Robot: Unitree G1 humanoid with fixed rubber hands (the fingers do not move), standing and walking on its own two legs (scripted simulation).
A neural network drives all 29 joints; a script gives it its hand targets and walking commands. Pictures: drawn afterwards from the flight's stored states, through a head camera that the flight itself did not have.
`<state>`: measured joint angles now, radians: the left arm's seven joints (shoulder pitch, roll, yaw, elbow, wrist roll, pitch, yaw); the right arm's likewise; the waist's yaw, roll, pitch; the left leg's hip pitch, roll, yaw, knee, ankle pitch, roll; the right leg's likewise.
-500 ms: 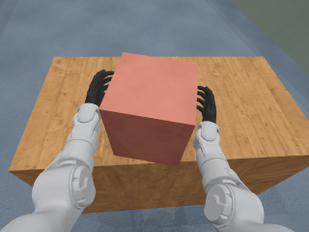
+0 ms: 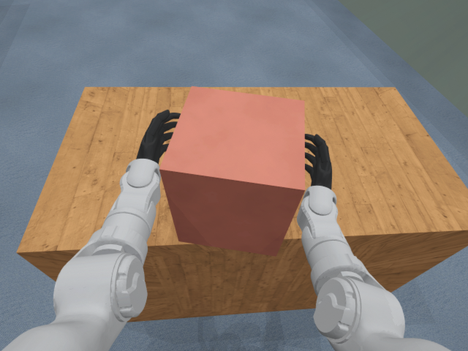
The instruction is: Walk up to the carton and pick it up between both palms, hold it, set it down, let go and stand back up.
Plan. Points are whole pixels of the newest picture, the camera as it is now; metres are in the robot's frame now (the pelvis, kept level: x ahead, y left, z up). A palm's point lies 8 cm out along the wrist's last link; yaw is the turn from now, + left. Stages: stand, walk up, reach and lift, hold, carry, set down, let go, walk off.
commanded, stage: reach and lift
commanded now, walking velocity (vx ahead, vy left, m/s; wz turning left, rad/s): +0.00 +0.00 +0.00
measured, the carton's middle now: (236, 176) +0.44 -0.03 +0.03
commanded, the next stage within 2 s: none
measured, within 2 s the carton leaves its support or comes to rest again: leaves its support in 0.22 s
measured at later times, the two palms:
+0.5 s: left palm (146, 143) +0.43 +0.12 +0.14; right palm (329, 164) +0.39 -0.18 +0.12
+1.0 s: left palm (124, 126) +0.40 +0.14 +0.20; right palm (332, 139) +0.38 -0.16 +0.18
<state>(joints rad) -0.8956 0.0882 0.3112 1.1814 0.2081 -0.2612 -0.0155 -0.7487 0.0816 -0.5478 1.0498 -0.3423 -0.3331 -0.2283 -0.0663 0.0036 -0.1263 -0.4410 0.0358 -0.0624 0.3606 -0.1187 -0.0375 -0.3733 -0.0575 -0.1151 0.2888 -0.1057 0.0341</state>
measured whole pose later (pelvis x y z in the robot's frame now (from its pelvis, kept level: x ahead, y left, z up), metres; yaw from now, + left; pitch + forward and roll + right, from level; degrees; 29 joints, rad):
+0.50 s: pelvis -0.01 +0.00 +0.00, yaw +0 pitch +11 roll -1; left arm -0.85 0.09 0.15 0.98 0.13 0.00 0.06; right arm -0.74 0.00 -0.31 0.92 -0.02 -0.08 -0.21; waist -0.07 0.00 -0.20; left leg -0.44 0.04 -0.06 0.37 -0.11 -0.04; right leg -0.37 -0.06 -0.11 0.29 -0.10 0.03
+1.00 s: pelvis -0.02 +0.00 +0.00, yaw +0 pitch +6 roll -1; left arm -0.86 0.09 0.19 0.69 0.13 0.42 0.05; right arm -0.85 -0.05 -0.24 0.87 0.10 0.22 -0.22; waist -0.07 -0.02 -0.20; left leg -0.36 0.04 -0.06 0.37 -0.11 -0.04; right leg -0.29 -0.06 -0.11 0.29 -0.10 0.03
